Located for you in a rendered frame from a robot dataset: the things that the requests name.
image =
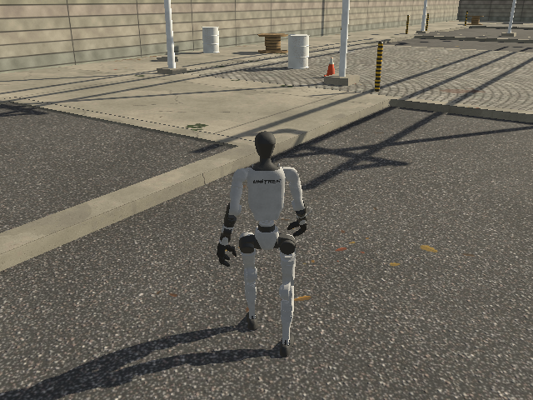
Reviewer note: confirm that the robot right upper arm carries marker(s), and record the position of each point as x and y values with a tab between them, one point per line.
295	186

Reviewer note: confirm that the robot left shin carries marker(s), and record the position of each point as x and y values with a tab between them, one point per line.
251	295

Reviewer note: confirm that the robot right hand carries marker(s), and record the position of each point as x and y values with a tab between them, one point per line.
296	224

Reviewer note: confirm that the humanoid robot head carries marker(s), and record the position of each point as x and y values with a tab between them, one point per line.
265	143

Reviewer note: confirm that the robot left hand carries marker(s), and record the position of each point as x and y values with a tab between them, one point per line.
221	253

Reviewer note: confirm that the robot left upper arm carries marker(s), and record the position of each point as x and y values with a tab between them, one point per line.
239	176

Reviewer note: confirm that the robot left forearm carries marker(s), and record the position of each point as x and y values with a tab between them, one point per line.
227	228

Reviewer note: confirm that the robot right forearm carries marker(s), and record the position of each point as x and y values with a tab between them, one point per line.
301	215

